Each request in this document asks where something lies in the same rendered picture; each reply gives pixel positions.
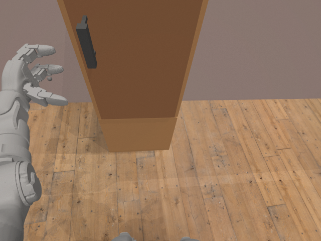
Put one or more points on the robot left shin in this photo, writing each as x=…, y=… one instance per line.
x=124, y=233

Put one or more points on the handle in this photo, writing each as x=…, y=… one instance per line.
x=86, y=43

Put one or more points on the left robot upper arm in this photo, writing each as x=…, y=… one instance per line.
x=19, y=188

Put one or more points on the robot left hand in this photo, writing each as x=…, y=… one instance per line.
x=16, y=75

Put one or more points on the cupboard door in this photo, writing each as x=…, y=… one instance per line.
x=142, y=51

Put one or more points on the left robot forearm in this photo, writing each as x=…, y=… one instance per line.
x=14, y=131

